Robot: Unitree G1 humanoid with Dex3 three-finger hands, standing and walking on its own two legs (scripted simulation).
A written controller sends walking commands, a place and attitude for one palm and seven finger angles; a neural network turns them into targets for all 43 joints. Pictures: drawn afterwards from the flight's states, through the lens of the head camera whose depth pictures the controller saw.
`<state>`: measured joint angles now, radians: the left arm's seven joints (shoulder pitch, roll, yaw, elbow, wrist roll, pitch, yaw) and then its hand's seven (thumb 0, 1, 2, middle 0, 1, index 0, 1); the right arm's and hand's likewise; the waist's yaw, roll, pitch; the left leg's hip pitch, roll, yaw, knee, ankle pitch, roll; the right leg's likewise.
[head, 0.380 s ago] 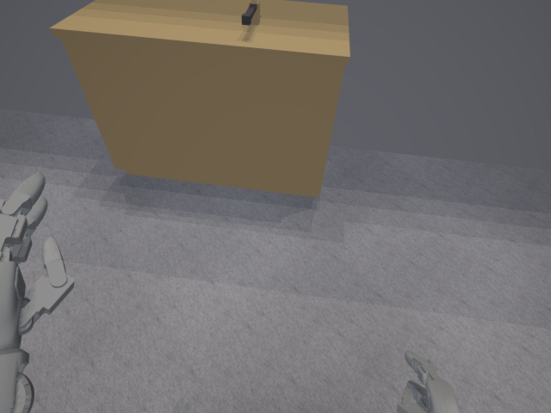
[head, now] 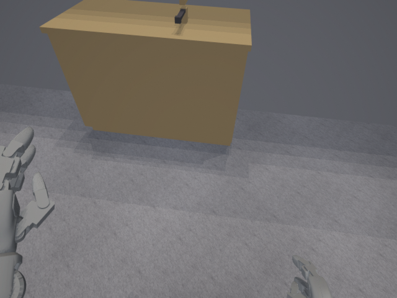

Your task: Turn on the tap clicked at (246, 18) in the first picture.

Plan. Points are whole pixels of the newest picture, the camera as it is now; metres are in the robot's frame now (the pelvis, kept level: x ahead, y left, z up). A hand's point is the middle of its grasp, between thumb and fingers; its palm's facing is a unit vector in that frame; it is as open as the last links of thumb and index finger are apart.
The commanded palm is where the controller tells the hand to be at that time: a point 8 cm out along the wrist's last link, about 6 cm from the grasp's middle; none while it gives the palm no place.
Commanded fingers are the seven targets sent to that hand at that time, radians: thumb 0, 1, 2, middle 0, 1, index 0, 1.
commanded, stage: look at it before walking up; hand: left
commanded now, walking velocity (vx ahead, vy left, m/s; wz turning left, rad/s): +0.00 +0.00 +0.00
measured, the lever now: (178, 19) +1.29 +0.19 +0.07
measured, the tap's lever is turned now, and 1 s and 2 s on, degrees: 0 0 0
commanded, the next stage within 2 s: walk to a spot facing it in 0.02 s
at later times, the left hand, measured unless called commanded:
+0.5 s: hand (18, 203) +0.21 +0.29 +0.16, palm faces +0.54 -0.75 -0.38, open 7.4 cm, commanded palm +0.15 +0.31 +0.18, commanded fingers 0.00 0.90 0.90 -0.20 -0.30 -0.20 -0.30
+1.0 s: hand (40, 168) +0.27 +0.28 +0.17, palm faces +0.66 -0.61 -0.44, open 7.4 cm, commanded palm +0.20 +0.30 +0.18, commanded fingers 0.00 0.90 0.90 -0.20 -0.30 -0.20 -0.30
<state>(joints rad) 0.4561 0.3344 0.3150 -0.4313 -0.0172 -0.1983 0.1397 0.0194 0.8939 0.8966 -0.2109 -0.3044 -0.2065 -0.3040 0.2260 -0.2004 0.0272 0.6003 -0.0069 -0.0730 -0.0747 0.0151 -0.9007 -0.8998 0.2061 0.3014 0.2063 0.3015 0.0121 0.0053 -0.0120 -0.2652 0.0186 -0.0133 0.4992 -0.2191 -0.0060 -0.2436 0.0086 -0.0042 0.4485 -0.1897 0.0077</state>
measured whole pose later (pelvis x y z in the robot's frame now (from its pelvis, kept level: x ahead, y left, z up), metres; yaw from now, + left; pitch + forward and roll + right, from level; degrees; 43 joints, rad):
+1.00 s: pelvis +0.15 -0.01 +0.00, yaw +20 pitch +1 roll +3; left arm 0.49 0.35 0.35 -0.52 -0.02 -0.21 0.16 0.02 0.89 0.90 -0.21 -0.30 -0.21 -0.30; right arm 0.22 -0.27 -0.05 0.60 -0.01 -0.04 -0.08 0.02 -0.90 -0.90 0.20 0.30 0.20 0.30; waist 0.03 -0.04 0.06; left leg -0.52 0.09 0.15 0.80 -0.30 -0.01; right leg -0.11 -0.12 -0.24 0.48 -0.37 -0.01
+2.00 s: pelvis +0.43 +0.07 -0.01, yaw +43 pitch +0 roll -2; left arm 0.49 0.39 0.40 -0.63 -0.05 -0.21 0.14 0.02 0.89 0.90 -0.21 -0.30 -0.21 -0.30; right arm 0.20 -0.11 0.02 0.58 0.01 -0.10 -0.03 0.01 -0.90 -0.90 0.20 0.30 0.20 0.30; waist -0.01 0.01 0.04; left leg -0.34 0.08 0.03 0.58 -0.25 -0.01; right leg -0.50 -0.10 -0.11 0.93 -0.40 0.08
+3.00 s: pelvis +0.56 +0.03 +0.00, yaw +78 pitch -2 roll +2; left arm 0.45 0.31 0.31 -0.45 -0.05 -0.11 0.15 0.02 0.89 0.90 -0.21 -0.30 -0.21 -0.30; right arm 0.20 -0.23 0.01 0.67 0.00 -0.06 -0.07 0.02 -0.90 -0.90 0.21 0.30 0.21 0.30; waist 0.03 0.04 0.03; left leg -0.55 0.00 0.00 1.20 -0.37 -0.07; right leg -0.22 -0.07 -0.18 0.52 -0.29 -0.05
